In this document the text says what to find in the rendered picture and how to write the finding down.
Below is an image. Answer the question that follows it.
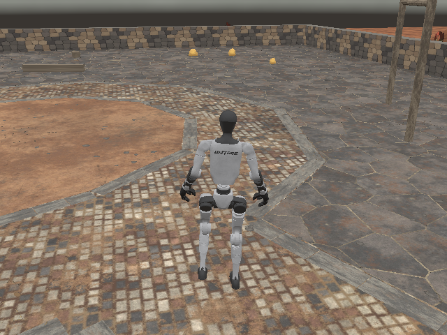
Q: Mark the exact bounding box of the right robot upper arm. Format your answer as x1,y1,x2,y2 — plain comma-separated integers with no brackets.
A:
241,142,260,180

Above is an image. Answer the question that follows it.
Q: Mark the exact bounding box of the right robot forearm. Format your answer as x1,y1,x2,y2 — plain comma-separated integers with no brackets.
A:
254,170,267,195

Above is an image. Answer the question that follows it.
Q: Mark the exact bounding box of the right robot hand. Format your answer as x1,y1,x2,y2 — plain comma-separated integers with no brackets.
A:
253,191,269,207

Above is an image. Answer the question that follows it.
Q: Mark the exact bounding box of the left robot upper arm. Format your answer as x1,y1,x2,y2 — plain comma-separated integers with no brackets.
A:
190,140,212,178

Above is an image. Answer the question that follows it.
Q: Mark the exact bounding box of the left robot forearm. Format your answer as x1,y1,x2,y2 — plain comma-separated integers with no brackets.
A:
182,166,197,191

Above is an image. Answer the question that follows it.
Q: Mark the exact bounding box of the robot left foot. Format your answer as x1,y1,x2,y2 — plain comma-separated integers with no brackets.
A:
198,267,207,280

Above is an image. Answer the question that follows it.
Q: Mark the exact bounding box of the right robot shin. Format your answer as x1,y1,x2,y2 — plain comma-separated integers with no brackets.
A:
231,234,242,280

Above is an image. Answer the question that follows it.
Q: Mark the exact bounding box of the left robot hand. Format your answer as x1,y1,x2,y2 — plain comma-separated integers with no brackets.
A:
180,188,196,202

